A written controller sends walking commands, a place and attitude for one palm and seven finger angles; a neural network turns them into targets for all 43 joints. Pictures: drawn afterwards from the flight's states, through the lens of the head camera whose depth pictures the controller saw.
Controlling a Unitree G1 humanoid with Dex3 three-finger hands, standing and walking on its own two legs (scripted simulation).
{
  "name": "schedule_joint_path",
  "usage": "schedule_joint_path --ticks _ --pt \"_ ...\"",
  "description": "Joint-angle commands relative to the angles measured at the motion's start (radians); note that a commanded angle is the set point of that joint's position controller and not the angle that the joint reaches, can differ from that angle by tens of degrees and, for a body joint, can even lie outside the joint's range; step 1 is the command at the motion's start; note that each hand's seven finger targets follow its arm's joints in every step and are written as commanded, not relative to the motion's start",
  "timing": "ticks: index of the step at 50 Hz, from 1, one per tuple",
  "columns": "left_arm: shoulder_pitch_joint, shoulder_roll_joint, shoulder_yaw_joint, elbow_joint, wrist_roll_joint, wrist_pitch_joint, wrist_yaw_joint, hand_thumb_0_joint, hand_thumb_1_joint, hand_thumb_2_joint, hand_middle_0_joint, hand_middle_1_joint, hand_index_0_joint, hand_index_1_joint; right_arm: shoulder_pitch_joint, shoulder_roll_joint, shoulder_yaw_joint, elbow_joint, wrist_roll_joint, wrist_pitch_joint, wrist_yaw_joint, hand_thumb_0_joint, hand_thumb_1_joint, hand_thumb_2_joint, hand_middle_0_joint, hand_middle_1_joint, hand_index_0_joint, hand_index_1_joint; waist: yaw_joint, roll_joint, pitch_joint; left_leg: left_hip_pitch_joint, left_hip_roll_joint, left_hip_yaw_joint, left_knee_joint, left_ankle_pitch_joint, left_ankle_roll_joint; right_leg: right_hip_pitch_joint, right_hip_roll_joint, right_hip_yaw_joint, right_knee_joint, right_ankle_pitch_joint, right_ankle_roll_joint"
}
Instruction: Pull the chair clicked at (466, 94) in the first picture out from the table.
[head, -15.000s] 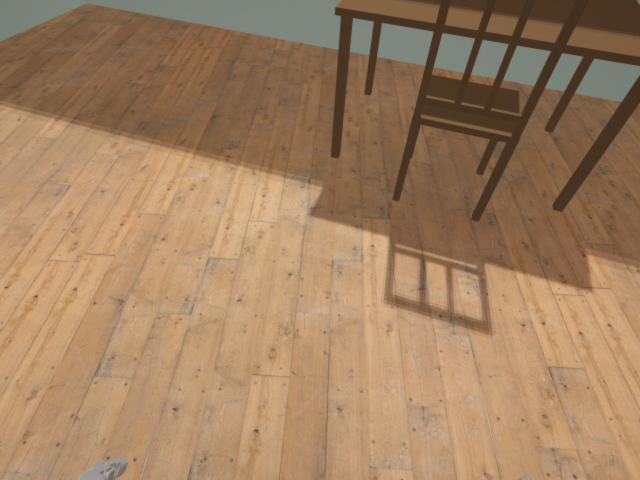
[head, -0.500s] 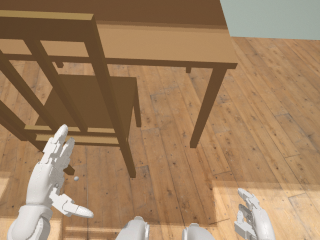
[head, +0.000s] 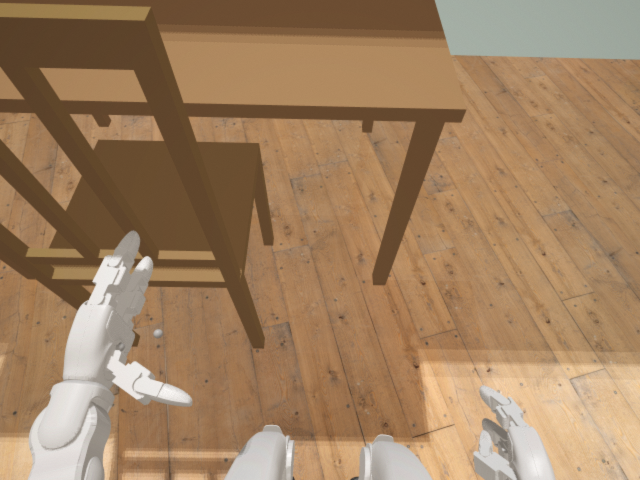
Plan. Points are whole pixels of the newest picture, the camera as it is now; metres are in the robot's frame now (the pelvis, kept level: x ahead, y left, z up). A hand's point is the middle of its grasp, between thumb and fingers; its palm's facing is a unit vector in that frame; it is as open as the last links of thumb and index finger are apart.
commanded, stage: aim the fingers beside a spindle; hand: left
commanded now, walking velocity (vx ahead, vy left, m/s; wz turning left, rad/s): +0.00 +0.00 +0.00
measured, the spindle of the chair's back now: (26, 184) +0.47 +0.44 +0.04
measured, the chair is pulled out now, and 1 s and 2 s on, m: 0.00 0.00 0.00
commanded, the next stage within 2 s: none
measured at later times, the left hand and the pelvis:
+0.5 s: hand (188, 311) +0.31 +0.18 +0.01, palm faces +0.01 -1.00 -0.04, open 16.9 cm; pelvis -0.01 +0.00 -0.02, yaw +0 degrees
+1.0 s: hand (206, 292) +0.34 +0.17 +0.00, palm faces -0.03 -1.00 -0.02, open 16.9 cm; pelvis -0.01 +0.01 -0.03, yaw -1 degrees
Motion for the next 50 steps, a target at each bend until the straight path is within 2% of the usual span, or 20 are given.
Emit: schedule_joint_path --ticks 1,3,5,7,8,11,13,16,20,22,25,28,31,36,43,44,45,47,48,50 --pt "-0.119 0.131 0.039 -0.208 -0.016 -0.087 -0.004 0.0 -0.5 0.3 -0.06 -0.08 -0.06 -0.08 -0.012 -0.132 -0.056 -0.13 -0.002 -0.058 -0.014 0.0 -0.9 -0.9 0.2 0.3 0.2 0.3 -0.015 0.009 -0.304 0.169 -0.001 -0.058 -0.131 0.311 -0.003 0.187 -0.004 0.097 -0.134 0.282 0.034" --pt "-0.176 0.111 0.011 -0.204 -0.01 -0.091 -0.001 0.0 -0.5 0.3 -0.06 -0.08 -0.06 -0.08 -0.011 -0.133 -0.056 -0.123 -0.003 -0.059 -0.015 0.0 -0.9 -0.9 0.2 0.3 0.2 0.3 -0.029 0.012 -0.297 0.166 -0.001 -0.063 -0.124 0.281 -0.004 0.149 -0.005 0.093 -0.13 0.246 0.036" --pt "-0.176 0.137 0.033 -0.179 -0.004 -0.089 0.009 0.0 -0.5 0.3 -0.06 -0.08 -0.06 -0.08 -0.012 -0.137 -0.057 -0.122 -0.003 -0.057 -0.017 0.0 -0.9 -0.9 0.2 0.3 0.2 0.3 -0.021 -0.005 -0.291 0.136 -0.002 -0.064 -0.12 0.259 -0.003 0.146 -0.003 0.098 -0.127 0.219 0.032" --pt "-0.215 0.118 0.015 -0.169 0.004 -0.087 0.017 0.0 -0.5 0.3 -0.06 -0.08 -0.06 -0.08 -0.016 -0.135 -0.056 -0.121 -0.004 -0.053 -0.015 0.0 -0.9 -0.9 0.2 0.3 0.2 0.3 -0.023 0.011 -0.304 0.148 -0.003 -0.064 -0.117 0.251 -0.004 0.126 -0.005 0.095 -0.119 0.212 0.034" --pt "-0.213 0.139 0.038 -0.179 0.007 -0.087 0.025 0.0 -0.5 0.3 -0.06 -0.08 -0.06 -0.08 -0.014 -0.136 -0.058 -0.121 -0.006 -0.051 -0.016 0.0 -0.9 -0.9 0.2 0.3 0.2 0.3 -0.01 0.024 -0.33 0.154 -0.003 -0.063 -0.117 0.263 -0.007 0.138 -0.007 0.097 -0.112 0.22 0.032" --pt "-0.224 0.123 0.018 -0.18 0.018 -0.082 0.042 0.0 -0.5 0.3 -0.06 -0.08 -0.06 -0.08 -0.02 -0.131 -0.055 -0.13 -0.007 -0.042 -0.01 0.0 -0.9 -0.9 0.2 0.3 0.2 0.3 -0.005 0.045 -0.342 0.168 -0.004 -0.066 -0.122 0.271 -0.01 0.126 -0.005 0.092 -0.102 0.22 0.028" --pt "-0.233 0.129 0.026 -0.16 0.023 -0.077 0.055 0.0 -0.5 0.3 -0.06 -0.08 -0.06 -0.08 -0.02 -0.13 -0.054 -0.131 -0.008 -0.033 -0.008 0.0 -0.9 -0.9 0.2 0.3 0.2 0.3 -0.008 0.01 -0.342 0.145 -0.005 -0.062 -0.115 0.254 -0.007 0.134 -0.004 0.097 -0.105 0.214 0.032" --pt "-0.24 0.116 0.018 -0.137 0.031 -0.077 0.069 0.0 -0.5 0.3 -0.06 -0.08 -0.06 -0.08 -0.018 -0.128 -0.053 -0.133 -0.008 -0.021 -0.005 0.0 -0.9 -0.9 0.2 0.3 0.2 0.3 -0.007 0.003 -0.342 0.132 -0.003 -0.063 -0.11 0.259 -0.008 0.13 -0.002 0.095 -0.094 0.22 0.031" --pt "-0.315 0.109 0.007 -0.093 0.036 -0.075 0.079 0.0 -0.5 0.3 -0.06 -0.08 -0.06 -0.08 -0.02 -0.131 -0.051 -0.125 -0.009 -0.006 -0.006 0.0 -0.9 -0.9 0.2 0.3 0.2 0.3 -0.026 -0.007 -0.32 0.092 -0.004 -0.06 -0.094 0.21 -0.004 0.1 -0.002 0.103 -0.096 0.179 0.033" --pt "-0.335 0.111 0.009 -0.075 0.039 -0.078 0.078 0.0 -0.5 0.3 -0.06 -0.08 -0.06 -0.08 -0.016 -0.133 -0.051 -0.121 -0.008 -0.002 -0.005 0.0 -0.9 -0.9 0.2 0.3 0.2 0.3 -0.024 -0.007 -0.327 0.088 -0.004 -0.059 -0.092 0.206 -0.006 0.103 -0.004 0.105 -0.093 0.178 0.034" --pt "-0.353 0.116 0.0 -0.113 0.039 -0.089 0.074 0.0 -0.5 0.3 -0.06 -0.08 -0.06 -0.08 -0.013 -0.134 -0.054 -0.125 -0.012 -0.001 -0.006 0.0 -0.9 -0.9 0.2 0.3 0.2 0.3 -0.02 0.018 -0.393 0.114 -0.003 -0.06 -0.079 0.255 -0.004 0.117 -0.004 0.108 -0.076 0.227 0.031" --pt "-0.357 0.135 0.025 -0.09 0.039 -0.094 0.075 0.0 -0.5 0.3 -0.06 -0.08 -0.06 -0.08 -0.009 -0.132 -0.055 -0.116 -0.011 0.008 -0.006 0.0 -0.9 -0.9 0.2 0.3 0.2 0.3 -0.012 0.024 -0.389 0.113 -0.003 -0.057 -0.079 0.267 -0.009 0.121 -0.003 0.109 -0.072 0.242 0.031" --pt "-0.372 0.13 0.029 -0.05 0.037 -0.094 0.077 0.0 -0.5 0.3 -0.06 -0.08 -0.06 -0.08 -0.007 -0.132 -0.054 -0.108 -0.012 0.014 -0.005 0.0 -0.9 -0.9 0.2 0.3 0.2 0.3 -0.022 -0.013 -0.384 0.08 -0.003 -0.053 -0.064 0.261 -0.005 0.122 -0.003 0.114 -0.068 0.249 0.034" --pt "-0.429 0.121 0.018 0.0 0.045 -0.097 0.078 0.0 -0.5 0.3 -0.06 -0.08 -0.06 -0.08 -0.007 -0.135 -0.054 -0.099 -0.012 0.024 -0.003 0.0 -0.9 -0.9 0.2 0.3 0.2 0.3 -0.03 0.008 -0.356 0.058 -0.003 -0.054 -0.056 0.227 -0.007 0.075 -0.002 0.112 -0.059 0.208 0.032" --pt "-0.522 0.096 -0.028 -0.018 0.054 -0.12 0.089 0.0 -0.5 0.3 -0.06 -0.08 -0.06 -0.08 0.007 -0.142 -0.059 -0.088 -0.016 0.025 -0.002 0.0 -0.9 -0.9 0.2 0.3 0.2 0.3 -0.045 0.033 -0.425 0.128 0.004 -0.075 -0.047 0.268 -0.013 0.023 -0.002 0.096 -0.034 0.217 0.03" --pt "-0.498 0.108 -0.012 -0.008 0.058 -0.117 0.095 0.0 -0.5 0.3 -0.06 -0.08 -0.06 -0.08 0.011 -0.144 -0.061 -0.089 -0.015 0.028 -0.001 0.0 -0.9 -0.9 0.2 0.3 0.2 0.3 -0.031 0.043 -0.427 0.132 0.005 -0.076 -0.052 0.278 -0.017 0.024 -0.002 0.094 -0.031 0.219 0.028" --pt "-0.506 0.113 -0.016 -0.01 0.062 -0.114 0.102 0.0 -0.5 0.3 -0.06 -0.08 -0.06 -0.08 0.009 -0.147 -0.061 -0.09 -0.016 0.031 0.001 0.0 -0.9 -0.9 0.2 0.3 0.2 0.3 -0.037 0.041 -0.432 0.139 0.007 -0.083 -0.051 0.285 -0.016 0.009 0.0 0.089 -0.026 0.218 0.027" --pt "-0.464 0.129 0.016 -0.009 0.064 -0.107 0.117 0.0 -0.5 0.3 -0.06 -0.08 -0.06 -0.08 0.012 -0.145 -0.062 -0.097 -0.016 0.041 0.005 0.0 -0.9 -0.9 0.2 0.3 0.2 0.3 -0.014 0.035 -0.452 0.151 0.006 -0.083 -0.062 0.309 -0.023 0.033 -0.001 0.087 -0.022 0.237 0.027" --pt "-0.448 0.102 -0.008 0.004 0.068 -0.099 0.121 0.0 -0.5 0.3 -0.06 -0.08 -0.06 -0.08 0.007 -0.141 -0.06 -0.102 -0.015 0.048 0.009 0.0 -0.9 -0.9 0.2 0.3 0.2 0.3 -0.018 0.025 -0.439 0.146 0.004 -0.08 -0.065 0.305 -0.022 0.036 -0.001 0.087 -0.026 0.239 0.028" --pt "-0.432 0.122 0.018 0.002 0.067 -0.093 0.135 0.0 -0.5 0.3 -0.06 -0.08 -0.06 -0.08 0.005 -0.14 -0.061 -0.109 -0.015 0.057 0.011 0.0 -0.9 -0.9 0.2 0.3 0.2 0.3 -0.009 0.011 -0.439 0.122 0.002 -0.075 -0.065 0.307 -0.018 0.064 0.0 0.089 -0.026 0.25 0.027"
